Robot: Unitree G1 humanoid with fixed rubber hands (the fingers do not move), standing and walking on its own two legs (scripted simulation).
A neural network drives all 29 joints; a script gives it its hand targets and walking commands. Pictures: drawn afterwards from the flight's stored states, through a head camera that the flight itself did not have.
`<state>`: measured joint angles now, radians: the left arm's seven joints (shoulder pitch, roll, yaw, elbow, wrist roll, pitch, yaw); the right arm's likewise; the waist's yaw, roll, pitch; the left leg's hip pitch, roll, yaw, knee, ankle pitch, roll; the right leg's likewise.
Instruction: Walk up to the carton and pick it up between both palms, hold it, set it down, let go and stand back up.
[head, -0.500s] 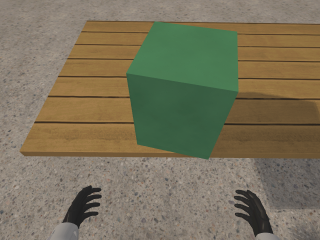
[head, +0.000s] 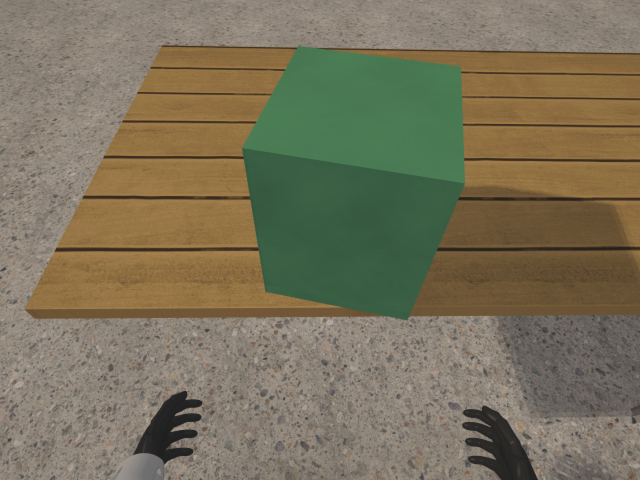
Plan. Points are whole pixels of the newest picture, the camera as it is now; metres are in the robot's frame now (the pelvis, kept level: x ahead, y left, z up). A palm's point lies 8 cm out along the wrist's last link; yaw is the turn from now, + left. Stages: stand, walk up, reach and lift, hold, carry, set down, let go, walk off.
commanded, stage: let go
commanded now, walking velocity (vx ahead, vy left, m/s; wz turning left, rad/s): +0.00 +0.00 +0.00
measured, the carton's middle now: (355, 188) +0.43 -0.01 +0.12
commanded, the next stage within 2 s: stand in 0.52 s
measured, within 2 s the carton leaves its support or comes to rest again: neither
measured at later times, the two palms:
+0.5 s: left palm (157, 450) +0.16 +0.22 -0.08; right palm (515, 466) +0.16 -0.23 -0.08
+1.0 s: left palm out of the picture +0.03 +0.27 -0.12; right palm out of the picture +0.05 -0.25 -0.12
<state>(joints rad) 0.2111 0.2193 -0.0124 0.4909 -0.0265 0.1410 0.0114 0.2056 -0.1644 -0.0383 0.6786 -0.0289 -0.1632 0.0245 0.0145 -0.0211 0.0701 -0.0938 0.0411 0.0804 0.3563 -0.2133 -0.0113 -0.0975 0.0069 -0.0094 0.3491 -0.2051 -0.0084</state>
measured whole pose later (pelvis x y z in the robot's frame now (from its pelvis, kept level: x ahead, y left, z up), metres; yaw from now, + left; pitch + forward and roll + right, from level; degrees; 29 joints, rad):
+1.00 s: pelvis -0.01 +0.01 -0.01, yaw +2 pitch -2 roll +0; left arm 0.39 0.26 0.01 0.71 0.02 -0.03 -0.01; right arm 0.36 -0.27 -0.01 0.77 -0.02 -0.03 0.02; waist 0.00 0.00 0.01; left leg -0.20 0.02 0.05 0.49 -0.26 0.01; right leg -0.18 -0.02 -0.03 0.46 -0.25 0.01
